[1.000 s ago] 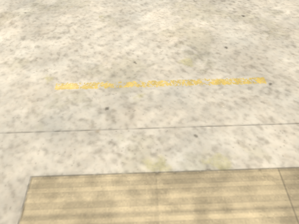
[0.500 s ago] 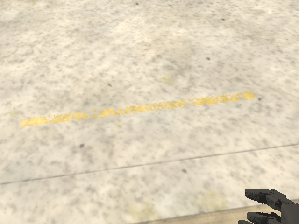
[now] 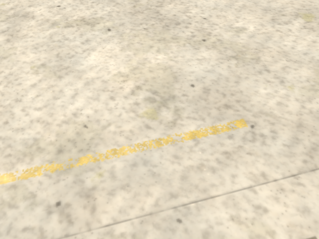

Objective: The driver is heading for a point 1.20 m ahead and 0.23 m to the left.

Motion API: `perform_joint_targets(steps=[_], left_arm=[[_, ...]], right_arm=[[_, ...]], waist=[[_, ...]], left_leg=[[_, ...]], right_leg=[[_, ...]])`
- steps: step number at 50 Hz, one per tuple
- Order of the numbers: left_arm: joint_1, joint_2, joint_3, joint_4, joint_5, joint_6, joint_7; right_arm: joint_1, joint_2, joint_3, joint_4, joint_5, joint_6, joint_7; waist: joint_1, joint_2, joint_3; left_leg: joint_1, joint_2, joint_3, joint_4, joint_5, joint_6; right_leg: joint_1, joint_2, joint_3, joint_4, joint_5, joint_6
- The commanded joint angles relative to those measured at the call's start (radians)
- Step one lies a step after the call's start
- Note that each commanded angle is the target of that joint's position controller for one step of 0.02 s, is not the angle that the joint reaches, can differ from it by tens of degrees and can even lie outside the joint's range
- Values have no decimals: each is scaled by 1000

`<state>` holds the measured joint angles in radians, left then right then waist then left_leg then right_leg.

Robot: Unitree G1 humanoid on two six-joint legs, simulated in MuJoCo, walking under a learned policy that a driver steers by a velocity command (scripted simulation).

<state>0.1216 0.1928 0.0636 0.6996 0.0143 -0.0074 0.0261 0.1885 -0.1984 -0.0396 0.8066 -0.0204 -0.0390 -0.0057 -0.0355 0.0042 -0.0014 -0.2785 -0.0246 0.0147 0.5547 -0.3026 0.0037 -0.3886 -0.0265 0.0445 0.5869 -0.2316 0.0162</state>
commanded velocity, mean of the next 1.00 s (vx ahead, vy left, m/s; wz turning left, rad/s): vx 0.16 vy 0.00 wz -0.01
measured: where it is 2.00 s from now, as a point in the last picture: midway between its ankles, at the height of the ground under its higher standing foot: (174, 186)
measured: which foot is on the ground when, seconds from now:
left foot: down 0.00-1.00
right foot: down 0.00-0.72, up 0.74-1.00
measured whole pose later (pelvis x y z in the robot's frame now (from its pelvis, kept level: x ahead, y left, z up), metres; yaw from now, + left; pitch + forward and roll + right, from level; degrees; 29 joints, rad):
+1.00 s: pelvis +0.13 -0.01 +0.01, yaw +1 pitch +3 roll -1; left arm 0.01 0.24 0.06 0.80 -0.03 -0.08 -0.03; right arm 0.52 -0.18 -0.04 0.94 0.01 -0.07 -0.02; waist -0.09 -0.02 0.00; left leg 0.04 0.02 0.00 0.25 -0.33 0.01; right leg -0.63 -0.05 -0.03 0.73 -0.09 -0.03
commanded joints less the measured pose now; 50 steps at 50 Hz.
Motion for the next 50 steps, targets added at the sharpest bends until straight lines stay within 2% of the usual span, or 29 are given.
perform_joint_targets(steps=[1,3,9,25,26,28,29,30,32,33,34,35,36,37,38,39,40,41,42,43,45,47,50], left_arm=[[-54,83,20,-80,-3,-10,-6],[-41,98,24,-75,-4,-18,-2],[-26,77,23,-65,-9,-22,2],[-27,56,21,19,-11,-12,4],[-6,51,20,38,-11,-10,4],[34,100,37,60,-27,-5,5],[50,114,39,67,-33,-10,5],[73,123,39,77,-37,-21,4],[109,141,41,98,-34,-43,-1],[106,146,40,102,-33,-50,-3],[69,147,38,96,-35,-54,-5],[-3,137,32,80,-41,-55,-9],[-86,102,21,56,-47,-55,-12],[-148,45,7,23,-60,-71,-12],[-175,73,10,-7,-71,-96,-13],[-191,124,24,2,-64,-106,-13],[-141,112,24,23,-57,-108,-18],[-108,98,20,44,-48,-106,-22],[-106,94,19,52,-42,-104,-29],[-114,89,18,54,-39,-100,-36],[-157,55,4,46,-36,-96,-49],[-218,30,-10,29,-37,-94,-59],[-273,59,-13,6,-44,-90,-70]], right_arm=[[22,-83,-19,-49,-6,15,-12],[26,-78,-19,-55,-6,23,-14],[33,-71,-24,-45,6,17,-19],[78,-71,-34,5,9,28,-42],[105,-61,-33,22,9,29,-42],[111,-81,-40,26,23,28,-44],[103,-77,-38,16,29,21,-46],[95,-65,-35,7,34,8,-45],[89,-45,-33,3,42,-22,-33],[91,-47,-35,6,42,-31,-26],[122,-39,-35,18,42,-40,-19],[187,-26,-33,45,39,-46,-12],[283,-44,-38,82,35,-51,-10],[380,-123,-58,114,34,-58,-13],[392,-211,-75,104,32,-65,-6],[373,-173,-63,91,14,-68,-8],[352,-150,-54,80,12,-71,-7],[333,-142,-51,71,18,-70,-3],[317,-127,-42,70,24,-64,-1],[311,-100,-32,73,25,-56,-1],[320,-79,-24,84,25,-41,-6],[329,-105,-26,88,24,-36,-15],[344,-160,-40,98,33,-41,-17]], waist=[[0,-117,-52],[0,-83,-40],[11,-33,-76],[14,-19,-25],[13,-24,-39],[32,-33,19],[39,-61,61],[45,-105,88],[48,-185,87],[43,-181,86],[16,-176,82],[-27,-162,78],[-75,-96,78],[-94,113,88],[-92,297,118],[-88,208,137],[-54,143,113],[-39,98,84],[-29,73,83],[-25,74,77],[-32,94,80],[-43,100,90],[-45,131,102]], left_leg=[[-57,32,-7,-35,2,-5],[-45,42,-22,-40,34,-3],[-25,54,-34,-15,106,-14],[-9,59,-40,-34,75,-21],[-4,48,-27,-38,-21,-16],[-76,24,-3,-7,-253,16],[-115,22,4,20,-305,29],[-156,18,17,72,-297,34],[-183,5,37,189,-200,49],[-148,12,25,196,-183,69],[-79,20,16,156,-174,94],[43,28,3,54,-162,121],[156,71,-74,-68,-196,147],[238,193,-323,-221,-349,207],[331,381,-651,-367,-270,294],[373,416,-684,-355,-137,311],[423,396,-617,-323,-36,288],[445,374,-541,-318,44,260],[431,352,-457,-332,136,233],[398,316,-370,-356,197,204],[331,248,-235,-385,266,172],[258,210,-153,-403,284,156],[202,232,-133,-428,256,162]], right_leg=[[113,-76,96,-102,66,-95],[110,-61,81,-78,121,-84],[173,-49,69,-25,281,-96],[146,-22,41,-54,152,-87],[148,-12,31,-62,24,-88],[106,-8,53,-101,-376,-114],[76,-40,109,-149,-510,-139],[72,-90,192,-202,-592,-171],[90,-197,391,-302,-663,-243],[54,-218,435,-319,-652,-256],[4,-212,416,-314,-618,-247],[-79,-172,334,-276,-552,-212],[-175,-95,195,-149,-452,-153],[-304,41,-22,131,-294,-67],[-469,73,-75,319,-251,-45],[-576,24,-8,461,-313,-54],[-620,-5,9,540,-253,-68],[-631,-28,3,562,-184,-79],[-616,-52,-2,532,-120,-82],[-559,-64,-15,472,-64,-78],[-450,-43,-63,329,43,-58],[-340,-11,-96,178,147,-47],[-198,12,-104,40,207,-48]])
